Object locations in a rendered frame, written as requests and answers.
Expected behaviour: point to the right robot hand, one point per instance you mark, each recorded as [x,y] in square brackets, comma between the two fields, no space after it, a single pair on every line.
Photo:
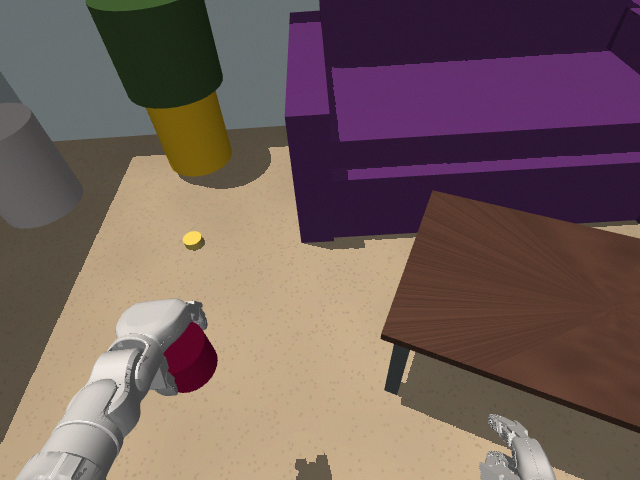
[528,461]

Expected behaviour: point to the left robot hand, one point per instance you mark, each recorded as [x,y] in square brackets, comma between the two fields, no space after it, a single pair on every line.
[164,321]

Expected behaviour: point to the left robot arm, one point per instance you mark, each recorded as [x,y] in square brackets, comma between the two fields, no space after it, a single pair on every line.
[88,438]

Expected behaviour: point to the sofa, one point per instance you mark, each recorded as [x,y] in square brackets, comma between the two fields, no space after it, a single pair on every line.
[532,105]

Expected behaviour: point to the potted plant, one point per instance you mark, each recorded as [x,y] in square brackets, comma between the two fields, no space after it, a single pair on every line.
[165,55]

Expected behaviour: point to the coffee table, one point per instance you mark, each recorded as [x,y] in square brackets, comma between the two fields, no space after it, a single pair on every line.
[545,306]

